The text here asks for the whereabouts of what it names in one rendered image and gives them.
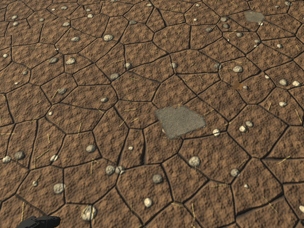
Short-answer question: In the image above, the robot left hand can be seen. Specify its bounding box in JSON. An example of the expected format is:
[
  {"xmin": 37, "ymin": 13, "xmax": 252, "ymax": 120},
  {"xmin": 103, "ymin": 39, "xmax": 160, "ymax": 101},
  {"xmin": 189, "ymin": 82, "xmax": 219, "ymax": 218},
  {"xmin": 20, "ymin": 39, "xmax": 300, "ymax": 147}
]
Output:
[{"xmin": 15, "ymin": 216, "xmax": 61, "ymax": 228}]

